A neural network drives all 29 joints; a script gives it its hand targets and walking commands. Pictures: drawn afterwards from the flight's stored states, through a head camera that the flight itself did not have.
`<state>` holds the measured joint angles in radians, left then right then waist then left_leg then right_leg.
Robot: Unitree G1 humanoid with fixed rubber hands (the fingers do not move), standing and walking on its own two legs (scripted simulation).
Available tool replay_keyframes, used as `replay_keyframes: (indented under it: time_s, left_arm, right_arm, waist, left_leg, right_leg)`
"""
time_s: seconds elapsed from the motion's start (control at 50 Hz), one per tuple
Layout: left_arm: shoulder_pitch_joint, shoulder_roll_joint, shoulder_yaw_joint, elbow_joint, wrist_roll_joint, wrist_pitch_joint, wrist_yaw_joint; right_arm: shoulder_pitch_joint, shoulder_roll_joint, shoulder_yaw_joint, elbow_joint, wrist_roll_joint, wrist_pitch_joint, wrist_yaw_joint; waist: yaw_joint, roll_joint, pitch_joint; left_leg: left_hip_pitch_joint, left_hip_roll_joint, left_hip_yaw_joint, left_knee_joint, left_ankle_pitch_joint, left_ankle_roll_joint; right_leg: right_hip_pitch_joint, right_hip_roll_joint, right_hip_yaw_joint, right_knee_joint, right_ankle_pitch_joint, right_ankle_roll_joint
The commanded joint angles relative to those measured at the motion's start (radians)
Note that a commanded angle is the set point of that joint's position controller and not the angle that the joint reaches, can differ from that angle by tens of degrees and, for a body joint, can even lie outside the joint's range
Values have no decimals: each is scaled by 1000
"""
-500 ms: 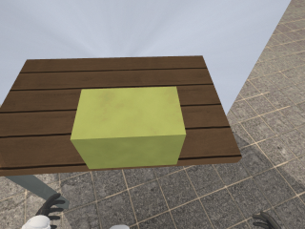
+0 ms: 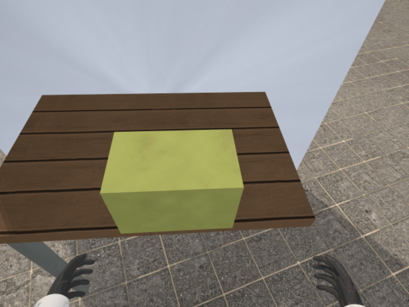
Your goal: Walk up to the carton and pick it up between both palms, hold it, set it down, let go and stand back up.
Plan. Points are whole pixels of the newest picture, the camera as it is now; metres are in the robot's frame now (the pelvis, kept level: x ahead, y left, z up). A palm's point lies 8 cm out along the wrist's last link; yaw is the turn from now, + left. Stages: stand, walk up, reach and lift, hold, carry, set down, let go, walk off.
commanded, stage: reach and lift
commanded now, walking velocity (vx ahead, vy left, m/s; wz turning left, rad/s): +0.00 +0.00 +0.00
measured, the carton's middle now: (175, 181) +0.38 +0.09 -0.01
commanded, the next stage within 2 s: none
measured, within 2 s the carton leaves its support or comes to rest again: neither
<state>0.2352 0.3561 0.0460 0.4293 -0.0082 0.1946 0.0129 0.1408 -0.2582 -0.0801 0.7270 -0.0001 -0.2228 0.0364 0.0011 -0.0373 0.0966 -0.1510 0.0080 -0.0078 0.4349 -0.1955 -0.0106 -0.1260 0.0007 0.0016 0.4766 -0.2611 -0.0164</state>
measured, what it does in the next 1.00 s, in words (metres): stands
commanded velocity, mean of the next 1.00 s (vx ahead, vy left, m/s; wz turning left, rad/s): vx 0.00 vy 0.00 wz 0.00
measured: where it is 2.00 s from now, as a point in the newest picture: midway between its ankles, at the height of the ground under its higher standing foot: outside the picture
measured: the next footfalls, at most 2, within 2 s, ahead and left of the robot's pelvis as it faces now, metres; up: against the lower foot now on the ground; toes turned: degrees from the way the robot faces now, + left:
none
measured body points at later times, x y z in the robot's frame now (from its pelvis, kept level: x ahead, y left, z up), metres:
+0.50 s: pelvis +0.00 +0.00 +0.00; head +0.01 +0.01 +0.45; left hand +0.19 +0.27 -0.03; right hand +0.20 -0.22 -0.02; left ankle +0.03 +0.13 -0.74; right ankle +0.00 -0.11 -0.74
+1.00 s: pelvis +0.01 +0.00 +0.01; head +0.02 +0.01 +0.45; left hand +0.22 +0.26 +0.02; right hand +0.23 -0.20 +0.03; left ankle +0.03 +0.13 -0.74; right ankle +0.00 -0.11 -0.74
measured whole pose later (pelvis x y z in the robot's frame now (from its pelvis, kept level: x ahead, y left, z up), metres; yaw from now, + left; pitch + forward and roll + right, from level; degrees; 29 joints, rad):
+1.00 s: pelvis +0.01 +0.00 +0.01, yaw +0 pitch -3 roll +1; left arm 0.30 0.36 0.05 0.13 -0.24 -0.10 -0.01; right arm 0.28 -0.15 0.02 0.10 0.09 -0.14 -0.05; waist 0.01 -0.04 0.07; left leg -0.15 0.01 -0.01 0.36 -0.17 -0.01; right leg -0.12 0.00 0.00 0.40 -0.23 -0.02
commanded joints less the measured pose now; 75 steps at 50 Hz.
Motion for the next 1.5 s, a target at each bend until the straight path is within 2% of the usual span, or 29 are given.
replay_keyframes:
  time_s: [0.0,0.06,0.16,0.32,0.58,0.82,0.92,1.04,1.12,1.22,1.3,1.48]
  left_arm:
    - [-89,104,97,-210,-103,-79,6]
    - [-65,103,100,-222,-119,-95,6]
    - [-40,103,96,-270,-150,-129,7]
    - [-17,110,74,-337,-193,-195,11]
    - [43,153,83,-436,-250,-305,-19]
    - [71,160,75,-503,-282,-371,-26]
    - [-41,185,70,-502,-305,-333,-22]
    - [-174,213,87,-546,-329,-252,-7]
    - [-229,213,118,-540,-324,-183,-6]
    - [-282,203,165,-541,-306,-105,-18]
    - [-344,191,179,-561,-296,-60,-24]
    - [-504,194,208,-518,-278,34,-44]
  right_arm:
    - [102,-88,-9,-258,41,-3,-26]
    - [108,-73,-1,-308,50,7,-31]
    - [118,-49,15,-407,76,13,-35]
    - [155,2,42,-520,125,29,-40]
    - [226,52,96,-710,188,14,-85]
    - [219,42,124,-822,244,16,-92]
    - [121,33,109,-855,246,73,-97]
    - [-6,19,79,-920,250,154,-104]
    - [-59,-1,73,-949,255,201,-113]
    - [-112,-27,76,-998,264,233,-127]
    - [-168,-38,78,-1017,275,257,-131]
    - [-306,-67,77,-978,309,333,-143]
  waist:
    - [24,-11,-127]
    - [33,9,-120]
    - [48,7,-126]
    - [73,46,-130]
    - [106,55,-188]
    - [117,69,-192]
    - [109,82,-159]
    - [103,103,-184]
    - [103,109,-199]
    - [107,104,-243]
    - [108,126,-279]
    - [91,122,-292]
  left_leg:
    - [74,-34,115,-140,53,12]
    - [69,-33,113,-155,36,9]
    - [85,-32,104,-153,25,7]
    - [58,-27,95,-168,22,0]
    - [107,-34,71,-120,211,-6]
    - [116,-35,50,-114,243,-6]
    - [66,-30,48,-147,94,2]
    - [21,-26,54,-167,24,3]
    - [17,-28,58,-164,58,8]
    - [41,-37,64,-140,178,8]
    - [60,-38,66,-126,238,0]
    - [64,-37,67,-123,249,-2]
  right_leg:
    - [26,4,32,-189,69,23]
    - [25,-9,34,-199,20,16]
    - [-4,-23,37,-211,-21,6]
    - [5,-18,43,-210,-45,8]
    - [47,-9,48,-209,88,28]
    - [34,-1,46,-218,84,25]
    - [9,-14,56,-229,-39,17]
    - [13,-21,61,-215,-55,19]
    - [27,-18,59,-205,0,21]
    - [60,-12,58,-191,121,34]
    - [69,-7,57,-182,179,35]
    - [74,-5,56,-176,216,41]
